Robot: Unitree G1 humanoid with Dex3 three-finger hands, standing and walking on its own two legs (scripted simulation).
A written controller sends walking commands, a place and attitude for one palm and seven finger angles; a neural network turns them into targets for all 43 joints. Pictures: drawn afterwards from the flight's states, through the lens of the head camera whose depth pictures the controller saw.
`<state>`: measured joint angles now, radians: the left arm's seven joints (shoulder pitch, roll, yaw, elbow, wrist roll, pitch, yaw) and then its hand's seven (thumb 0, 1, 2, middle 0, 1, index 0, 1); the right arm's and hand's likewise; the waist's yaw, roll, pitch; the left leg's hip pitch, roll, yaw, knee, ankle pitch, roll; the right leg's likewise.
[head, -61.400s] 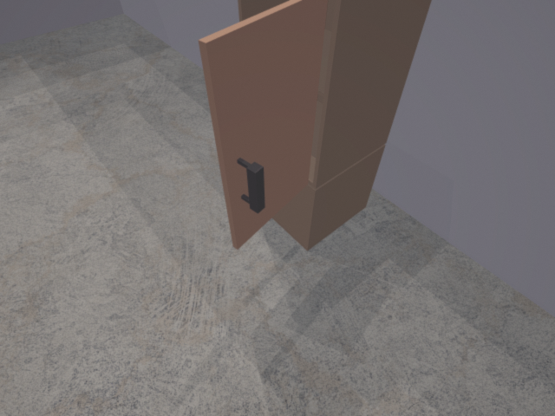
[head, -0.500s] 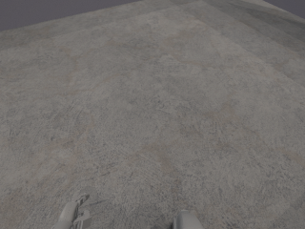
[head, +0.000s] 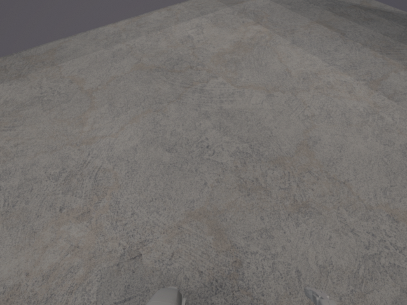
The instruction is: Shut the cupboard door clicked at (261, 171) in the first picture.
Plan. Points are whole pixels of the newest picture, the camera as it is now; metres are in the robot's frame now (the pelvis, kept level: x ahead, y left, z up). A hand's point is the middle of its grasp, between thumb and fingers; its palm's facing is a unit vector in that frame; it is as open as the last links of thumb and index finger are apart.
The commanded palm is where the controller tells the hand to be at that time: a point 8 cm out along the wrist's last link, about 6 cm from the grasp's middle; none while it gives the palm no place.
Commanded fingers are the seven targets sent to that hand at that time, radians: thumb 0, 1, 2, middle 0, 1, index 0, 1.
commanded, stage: turn to face it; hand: left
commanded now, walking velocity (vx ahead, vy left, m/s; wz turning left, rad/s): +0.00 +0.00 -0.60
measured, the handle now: out of the picture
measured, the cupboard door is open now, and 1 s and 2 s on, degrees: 37 37 37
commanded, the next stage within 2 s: none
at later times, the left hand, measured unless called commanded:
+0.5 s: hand (121, 285) +0.17 +0.22 -0.16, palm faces -0.28 -0.92 -0.26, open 7.4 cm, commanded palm none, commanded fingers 0.00 0.90 0.90 -0.20 -0.30 -0.20 -0.30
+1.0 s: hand (162, 258) +0.24 +0.14 -0.19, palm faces -0.55 -0.82 -0.19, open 7.4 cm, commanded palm none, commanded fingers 0.00 0.90 0.90 -0.20 -0.30 -0.20 -0.30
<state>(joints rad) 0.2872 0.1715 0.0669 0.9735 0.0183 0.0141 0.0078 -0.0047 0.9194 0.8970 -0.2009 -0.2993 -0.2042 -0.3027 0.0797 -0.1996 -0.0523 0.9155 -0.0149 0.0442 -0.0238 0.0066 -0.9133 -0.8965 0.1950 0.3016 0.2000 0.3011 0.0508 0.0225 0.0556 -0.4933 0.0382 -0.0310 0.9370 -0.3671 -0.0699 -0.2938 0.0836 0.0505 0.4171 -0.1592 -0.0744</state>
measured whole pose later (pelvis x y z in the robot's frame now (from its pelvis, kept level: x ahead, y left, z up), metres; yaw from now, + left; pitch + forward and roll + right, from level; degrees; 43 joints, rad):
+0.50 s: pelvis +0.01 +0.03 +0.00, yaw -20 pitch +1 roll -2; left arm 0.18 0.28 0.10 0.88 0.02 0.08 -0.04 0.00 0.91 0.90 -0.20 -0.30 -0.20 -0.30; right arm 0.21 -0.23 -0.04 0.89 -0.03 0.02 -0.03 0.01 -0.91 -0.90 0.20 0.30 0.21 0.30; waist 0.01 0.01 0.08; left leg -0.21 0.14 0.19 0.53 -0.33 -0.02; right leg -0.39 -0.04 -0.04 0.83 -0.42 0.05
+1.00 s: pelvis +0.06 +0.02 -0.02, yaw -37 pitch +2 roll -1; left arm 0.19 0.24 0.07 0.89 0.01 0.07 -0.01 0.00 0.90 0.90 -0.20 -0.30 -0.21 -0.30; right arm 0.15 -0.20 -0.02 0.84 -0.02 0.01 -0.02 0.01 -0.91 -0.90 0.20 0.30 0.20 0.30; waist 0.02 -0.05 0.08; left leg -0.36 0.06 0.09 0.64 -0.30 0.02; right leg -0.38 0.04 0.09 0.90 -0.53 0.02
